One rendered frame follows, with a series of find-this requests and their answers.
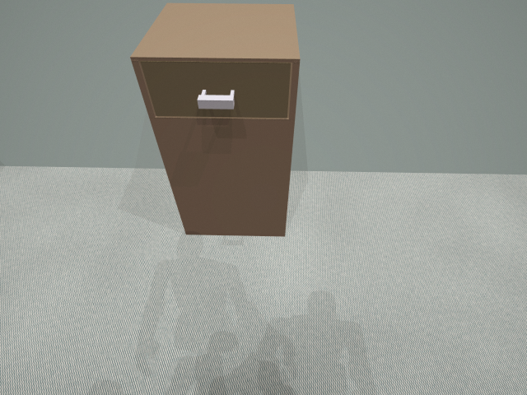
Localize handle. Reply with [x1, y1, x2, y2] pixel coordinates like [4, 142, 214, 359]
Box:
[197, 90, 235, 109]

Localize cabinet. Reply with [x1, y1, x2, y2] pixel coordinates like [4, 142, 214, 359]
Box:
[130, 3, 300, 237]

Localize drawer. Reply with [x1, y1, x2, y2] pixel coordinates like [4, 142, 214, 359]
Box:
[140, 61, 291, 118]

